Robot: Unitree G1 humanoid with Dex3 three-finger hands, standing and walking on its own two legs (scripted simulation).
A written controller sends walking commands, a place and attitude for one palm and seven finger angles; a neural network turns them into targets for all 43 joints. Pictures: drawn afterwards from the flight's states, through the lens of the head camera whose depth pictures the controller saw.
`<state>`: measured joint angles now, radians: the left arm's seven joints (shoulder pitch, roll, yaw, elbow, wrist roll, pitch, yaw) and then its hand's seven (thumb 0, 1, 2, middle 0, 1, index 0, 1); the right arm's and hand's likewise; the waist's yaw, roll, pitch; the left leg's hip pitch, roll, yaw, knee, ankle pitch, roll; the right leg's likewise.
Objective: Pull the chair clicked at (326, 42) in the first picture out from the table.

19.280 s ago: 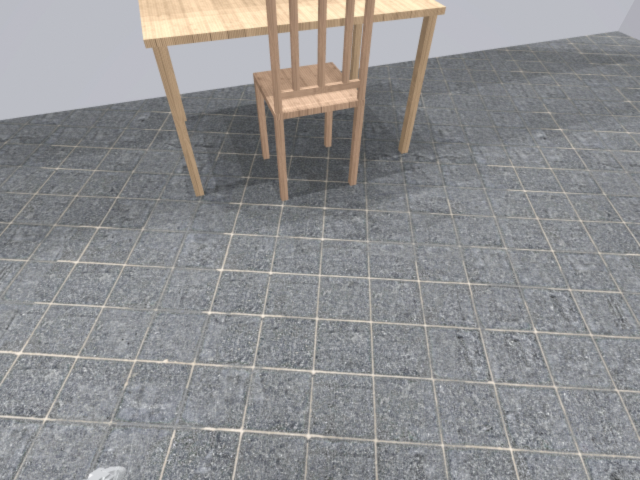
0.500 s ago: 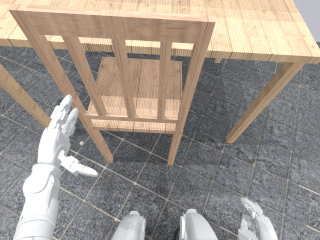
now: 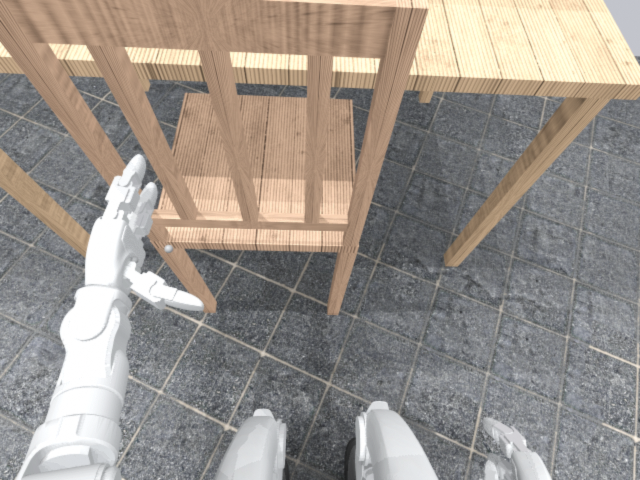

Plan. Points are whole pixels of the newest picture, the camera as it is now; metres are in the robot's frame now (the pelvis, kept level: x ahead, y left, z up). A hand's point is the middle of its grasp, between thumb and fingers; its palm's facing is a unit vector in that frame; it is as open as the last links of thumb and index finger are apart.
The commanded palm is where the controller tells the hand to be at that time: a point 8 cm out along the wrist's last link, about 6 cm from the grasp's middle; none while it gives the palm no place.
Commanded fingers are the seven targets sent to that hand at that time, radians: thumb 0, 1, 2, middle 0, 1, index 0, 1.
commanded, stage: aim the fingers beside a spindle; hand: left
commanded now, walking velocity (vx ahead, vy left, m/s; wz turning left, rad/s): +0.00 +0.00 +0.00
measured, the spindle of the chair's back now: (237, 154) +0.51 +0.12 +0.04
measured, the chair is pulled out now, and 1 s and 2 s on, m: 0.00 0.00 0.00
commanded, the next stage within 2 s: push the fingers through the gap in 0.54 s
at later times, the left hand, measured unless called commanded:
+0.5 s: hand (171, 254) +0.38 +0.19 +0.02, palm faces -0.02 -1.00 -0.05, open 16.9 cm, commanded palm +0.35 +0.24 +0.02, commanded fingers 0.00 -0.50 0.30 -0.06 -0.08 -0.06 -0.08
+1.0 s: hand (166, 238) +0.40 +0.20 +0.02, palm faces +0.00 -1.00 -0.05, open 16.9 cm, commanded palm +0.38 +0.24 +0.02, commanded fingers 0.00 -0.50 0.30 -0.06 -0.08 -0.06 -0.08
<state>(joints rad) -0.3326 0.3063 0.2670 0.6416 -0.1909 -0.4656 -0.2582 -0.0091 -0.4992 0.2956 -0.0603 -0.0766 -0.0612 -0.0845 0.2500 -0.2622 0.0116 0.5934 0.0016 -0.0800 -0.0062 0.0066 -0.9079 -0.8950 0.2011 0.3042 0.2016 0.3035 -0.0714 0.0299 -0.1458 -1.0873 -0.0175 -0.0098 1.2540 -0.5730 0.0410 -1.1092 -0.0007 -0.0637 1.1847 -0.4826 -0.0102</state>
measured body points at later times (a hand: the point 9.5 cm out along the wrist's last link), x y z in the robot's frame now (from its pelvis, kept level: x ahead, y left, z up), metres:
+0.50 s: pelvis +0.00 -0.01 +0.00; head +0.13 +0.00 +0.43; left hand +0.37 +0.24 +0.02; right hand +0.13 -0.27 -0.11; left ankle +0.01 +0.09 -0.63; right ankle +0.04 -0.12 -0.63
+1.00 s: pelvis +0.00 +0.00 +0.00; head +0.13 +0.01 +0.43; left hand +0.39 +0.25 +0.02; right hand +0.11 -0.26 -0.12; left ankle +0.01 +0.09 -0.63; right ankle +0.04 -0.12 -0.63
